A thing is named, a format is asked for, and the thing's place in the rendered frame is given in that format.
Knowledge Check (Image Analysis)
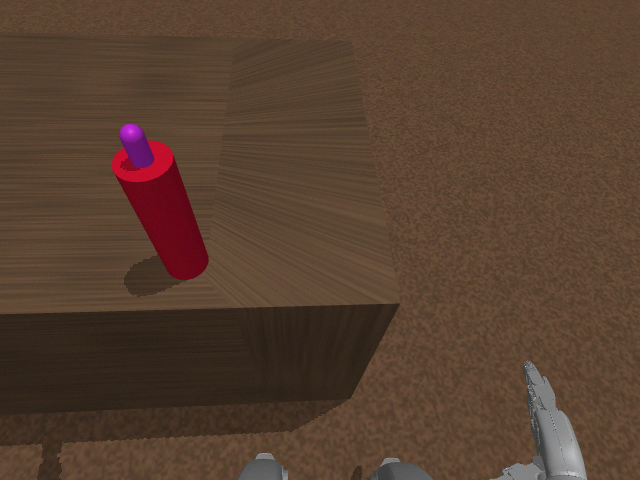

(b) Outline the right robot hand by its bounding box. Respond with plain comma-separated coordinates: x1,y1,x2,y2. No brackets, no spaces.
490,360,587,480

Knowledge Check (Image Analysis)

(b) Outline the bottle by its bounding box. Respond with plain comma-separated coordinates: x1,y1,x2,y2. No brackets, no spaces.
112,124,209,280

